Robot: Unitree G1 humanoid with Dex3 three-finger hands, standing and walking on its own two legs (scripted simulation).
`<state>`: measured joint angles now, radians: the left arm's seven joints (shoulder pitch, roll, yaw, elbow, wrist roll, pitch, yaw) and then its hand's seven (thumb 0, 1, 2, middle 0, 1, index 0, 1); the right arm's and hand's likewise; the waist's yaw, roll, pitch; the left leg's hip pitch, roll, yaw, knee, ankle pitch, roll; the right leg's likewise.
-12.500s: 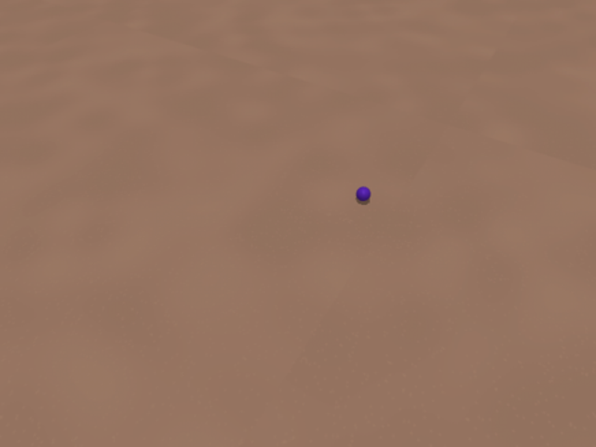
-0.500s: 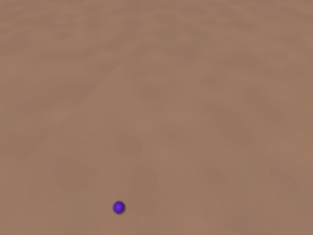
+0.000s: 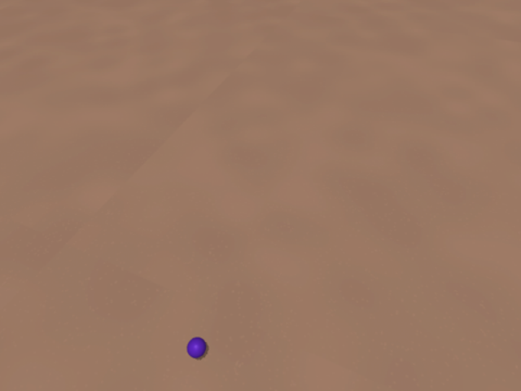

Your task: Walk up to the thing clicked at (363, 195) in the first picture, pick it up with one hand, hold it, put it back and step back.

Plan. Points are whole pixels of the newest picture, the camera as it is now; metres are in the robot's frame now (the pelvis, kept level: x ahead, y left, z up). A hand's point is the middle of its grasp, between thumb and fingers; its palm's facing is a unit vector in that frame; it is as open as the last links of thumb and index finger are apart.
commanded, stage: stand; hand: left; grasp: from above
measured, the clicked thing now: (196, 347) +0.39 +0.27 -0.75
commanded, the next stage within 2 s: rise first in 0.02 s
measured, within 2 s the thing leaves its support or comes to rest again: neither
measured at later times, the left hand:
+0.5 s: hand out of the picture +0.15 +0.26 -0.18, palm faces -0.07 -0.92 -0.38, open 11.3 cm
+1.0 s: hand out of the picture +0.12 +0.27 -0.25, palm faces -0.20 -0.85 -0.49, open 14.1 cm
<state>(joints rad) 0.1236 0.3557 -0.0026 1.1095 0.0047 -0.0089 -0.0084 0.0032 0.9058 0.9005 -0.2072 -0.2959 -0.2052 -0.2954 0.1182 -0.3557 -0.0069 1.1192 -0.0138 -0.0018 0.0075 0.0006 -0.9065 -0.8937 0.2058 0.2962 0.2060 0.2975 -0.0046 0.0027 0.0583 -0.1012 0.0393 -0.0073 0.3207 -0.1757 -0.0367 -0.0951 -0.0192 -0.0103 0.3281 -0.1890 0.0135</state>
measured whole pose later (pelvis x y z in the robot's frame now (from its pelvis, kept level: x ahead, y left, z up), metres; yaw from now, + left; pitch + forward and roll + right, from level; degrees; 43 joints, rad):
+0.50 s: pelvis -0.01 +0.01 -0.03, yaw +0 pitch +9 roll +0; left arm 0.01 0.33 0.15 0.93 0.16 0.09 -0.02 0.00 0.03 0.90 -0.14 -0.91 -0.16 -0.89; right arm 0.24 -0.24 -0.04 0.71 0.02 -0.05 -0.02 0.00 -0.91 -0.90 0.21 0.30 0.21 0.30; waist -0.03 0.00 -0.04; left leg -0.53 0.04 -0.01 0.73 -0.35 -0.03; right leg -0.52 -0.02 0.00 0.72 -0.35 0.02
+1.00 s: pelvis -0.02 +0.01 -0.12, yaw +0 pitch +20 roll -2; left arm 0.28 0.32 0.14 0.41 0.29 0.20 0.00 -0.01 -0.53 0.97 -0.09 -1.08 -0.09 -1.07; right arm 0.18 -0.23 -0.04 0.54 0.00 -0.15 -0.01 0.01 -0.91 -0.90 0.21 0.30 0.21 0.30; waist -0.03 0.01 -0.13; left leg -1.03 0.04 -0.05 1.25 -0.56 -0.02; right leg -0.99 -0.02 -0.02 1.20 -0.55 0.03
